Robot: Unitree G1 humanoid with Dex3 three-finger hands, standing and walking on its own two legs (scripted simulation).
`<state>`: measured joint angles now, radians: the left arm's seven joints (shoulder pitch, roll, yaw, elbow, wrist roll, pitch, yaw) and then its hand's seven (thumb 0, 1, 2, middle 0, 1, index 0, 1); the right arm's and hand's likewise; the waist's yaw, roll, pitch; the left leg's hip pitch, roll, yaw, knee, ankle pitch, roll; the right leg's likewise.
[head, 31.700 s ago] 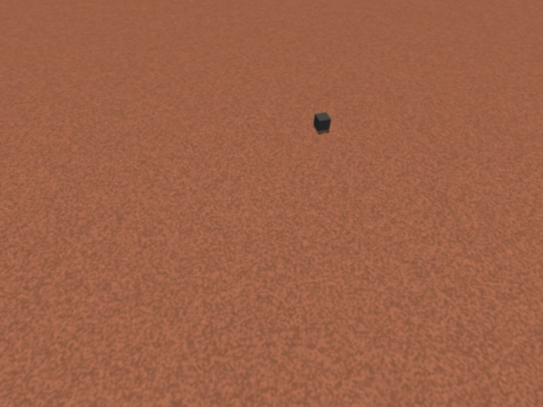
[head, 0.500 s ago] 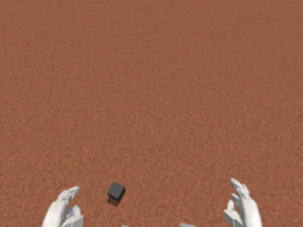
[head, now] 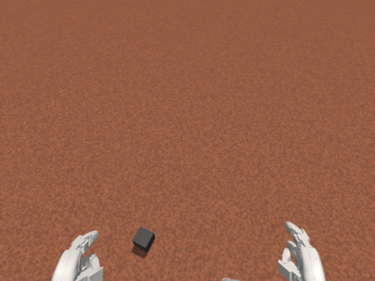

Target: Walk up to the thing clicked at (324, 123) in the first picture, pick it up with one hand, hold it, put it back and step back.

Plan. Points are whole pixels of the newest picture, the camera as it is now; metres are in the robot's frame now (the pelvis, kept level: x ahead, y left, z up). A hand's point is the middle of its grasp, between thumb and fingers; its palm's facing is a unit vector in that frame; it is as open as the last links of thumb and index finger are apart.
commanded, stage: home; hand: left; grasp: from above
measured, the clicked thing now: (144, 239) +0.42 +0.19 -0.68
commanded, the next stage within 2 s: stand in 0.42 s
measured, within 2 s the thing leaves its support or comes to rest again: neither
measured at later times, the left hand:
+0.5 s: hand (98, 276) +0.16 +0.18 -0.04, palm faces +0.04 -0.98 -0.21, open 7.4 cm
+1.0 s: hand out of the picture +0.05 +0.24 -0.11, palm faces +0.04 -0.95 -0.31, open 7.3 cm
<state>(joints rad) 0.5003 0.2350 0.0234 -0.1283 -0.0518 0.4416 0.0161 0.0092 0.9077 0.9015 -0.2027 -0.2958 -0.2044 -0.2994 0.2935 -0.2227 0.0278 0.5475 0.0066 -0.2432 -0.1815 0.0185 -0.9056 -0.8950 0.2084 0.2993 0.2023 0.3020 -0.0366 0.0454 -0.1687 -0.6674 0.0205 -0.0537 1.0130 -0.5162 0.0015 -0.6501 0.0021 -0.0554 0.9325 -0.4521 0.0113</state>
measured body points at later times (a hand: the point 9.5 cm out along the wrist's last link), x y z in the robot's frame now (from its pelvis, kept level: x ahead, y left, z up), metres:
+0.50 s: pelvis -0.01 +0.00 +0.00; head +0.00 +0.01 +0.45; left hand +0.15 +0.23 -0.03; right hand +0.15 -0.24 -0.06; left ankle -0.01 +0.11 -0.68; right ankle +0.01 -0.13 -0.68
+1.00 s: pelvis -0.01 +0.01 +0.05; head -0.01 +0.01 +0.50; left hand +0.05 +0.29 -0.09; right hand +0.07 -0.27 -0.08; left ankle -0.01 +0.11 -0.68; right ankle +0.01 -0.13 -0.68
